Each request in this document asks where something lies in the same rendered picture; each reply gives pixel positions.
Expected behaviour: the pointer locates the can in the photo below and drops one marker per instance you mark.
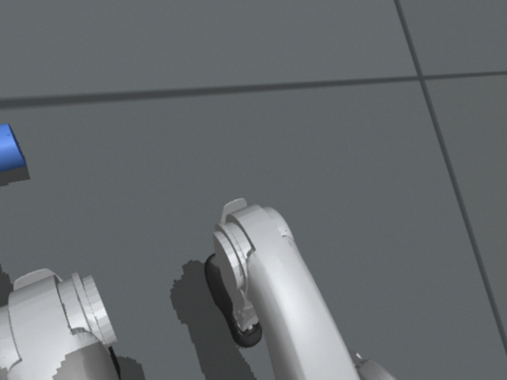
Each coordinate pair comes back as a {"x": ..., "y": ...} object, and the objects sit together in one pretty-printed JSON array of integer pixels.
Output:
[{"x": 11, "y": 156}]

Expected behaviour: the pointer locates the right robot hand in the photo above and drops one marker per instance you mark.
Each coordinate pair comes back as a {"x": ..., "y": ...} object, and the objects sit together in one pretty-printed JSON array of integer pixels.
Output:
[{"x": 369, "y": 369}]

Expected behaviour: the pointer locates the right robot foot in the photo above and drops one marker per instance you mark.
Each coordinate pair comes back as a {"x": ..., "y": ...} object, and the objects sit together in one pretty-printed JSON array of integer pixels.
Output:
[{"x": 246, "y": 339}]

